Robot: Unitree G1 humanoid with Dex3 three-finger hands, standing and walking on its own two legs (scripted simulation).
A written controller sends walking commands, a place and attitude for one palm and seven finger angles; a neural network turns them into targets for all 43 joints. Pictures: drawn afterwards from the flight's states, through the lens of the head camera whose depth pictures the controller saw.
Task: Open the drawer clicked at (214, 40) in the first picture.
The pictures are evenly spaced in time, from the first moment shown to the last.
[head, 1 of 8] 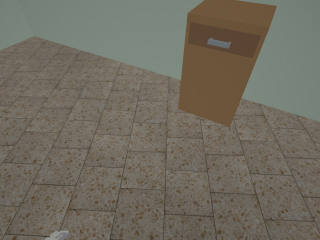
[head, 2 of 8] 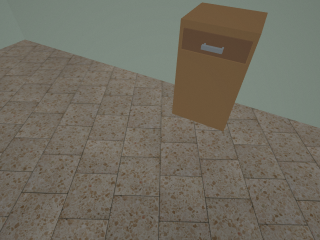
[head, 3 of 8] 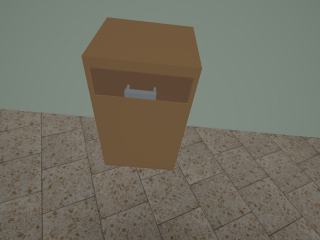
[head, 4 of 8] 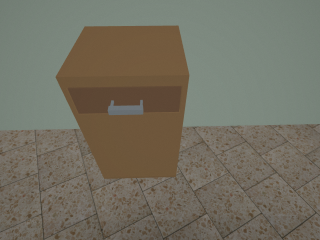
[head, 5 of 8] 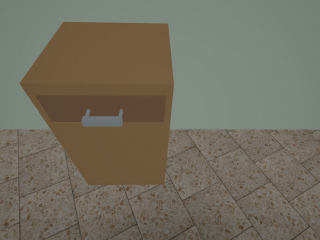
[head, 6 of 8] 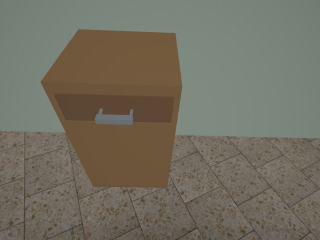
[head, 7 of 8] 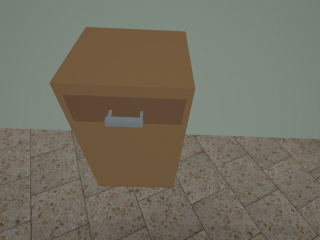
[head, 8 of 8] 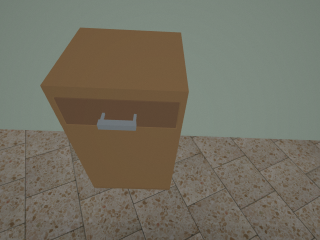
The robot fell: no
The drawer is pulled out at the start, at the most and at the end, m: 0.00 0.00 0.00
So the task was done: no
